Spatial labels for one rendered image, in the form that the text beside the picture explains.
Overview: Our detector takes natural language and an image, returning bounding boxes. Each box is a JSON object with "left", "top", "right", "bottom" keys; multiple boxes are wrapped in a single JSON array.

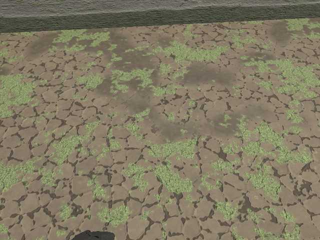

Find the left robot hand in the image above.
[{"left": 71, "top": 230, "right": 115, "bottom": 240}]

